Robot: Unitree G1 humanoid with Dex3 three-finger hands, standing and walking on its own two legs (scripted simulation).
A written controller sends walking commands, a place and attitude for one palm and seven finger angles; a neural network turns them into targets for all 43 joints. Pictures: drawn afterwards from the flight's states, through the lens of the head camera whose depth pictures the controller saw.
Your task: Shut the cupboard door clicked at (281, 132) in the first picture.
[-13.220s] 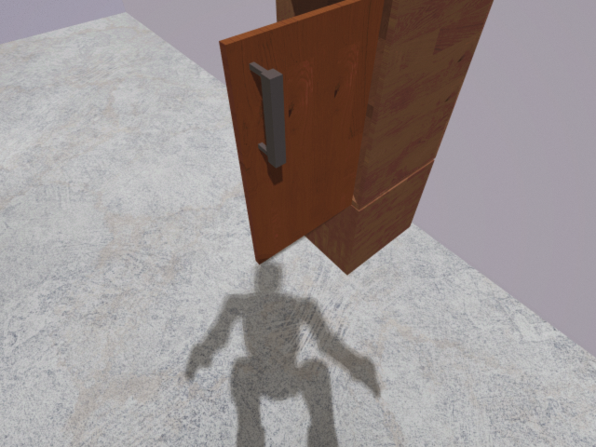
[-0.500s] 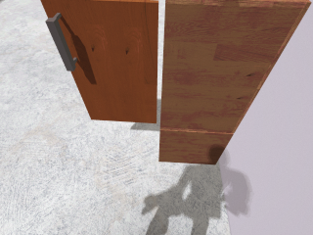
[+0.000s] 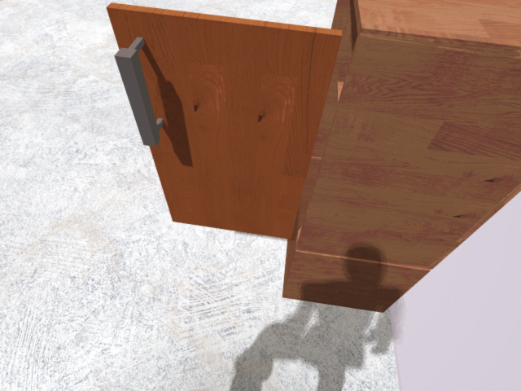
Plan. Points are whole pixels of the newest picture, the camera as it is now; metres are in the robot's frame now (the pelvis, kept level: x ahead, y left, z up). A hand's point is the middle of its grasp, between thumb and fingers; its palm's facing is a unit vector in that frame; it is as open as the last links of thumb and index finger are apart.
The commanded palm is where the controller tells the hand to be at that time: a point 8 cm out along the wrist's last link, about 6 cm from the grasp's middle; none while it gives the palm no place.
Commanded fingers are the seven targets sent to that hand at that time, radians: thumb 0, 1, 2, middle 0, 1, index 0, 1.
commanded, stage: come to a stop and stand still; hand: left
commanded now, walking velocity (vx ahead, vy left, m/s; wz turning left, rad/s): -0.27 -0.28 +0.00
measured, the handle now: (145, 95) +0.54 +0.26 +0.13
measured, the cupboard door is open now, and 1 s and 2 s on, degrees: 90 90 90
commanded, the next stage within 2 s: look again from close up in 1.20 s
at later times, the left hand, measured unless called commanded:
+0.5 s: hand (151, 371) +0.16 +0.20 -0.17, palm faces +0.01 -0.98 -0.19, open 7.3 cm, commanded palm none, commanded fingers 0.00 0.90 0.90 -0.20 -0.30 -0.20 -0.30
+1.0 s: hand out of the picture +0.07 +0.18 -0.16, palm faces +0.01 -0.98 -0.21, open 7.4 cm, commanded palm none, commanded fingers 0.00 0.90 0.90 -0.20 -0.30 -0.20 -0.30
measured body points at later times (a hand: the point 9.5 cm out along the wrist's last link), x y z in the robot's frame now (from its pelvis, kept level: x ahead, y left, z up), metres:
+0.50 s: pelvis +0.07 +0.02 +0.01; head +0.10 +0.04 +0.45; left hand +0.16 +0.25 -0.15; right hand +0.07 -0.21 -0.14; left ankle +0.02 +0.11 -0.73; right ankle +0.05 -0.10 -0.70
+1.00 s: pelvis +0.04 +0.00 +0.00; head +0.03 +0.00 +0.45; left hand +0.07 +0.23 -0.15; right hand +0.12 -0.23 -0.14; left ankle +0.07 +0.10 -0.73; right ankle +0.03 -0.13 -0.73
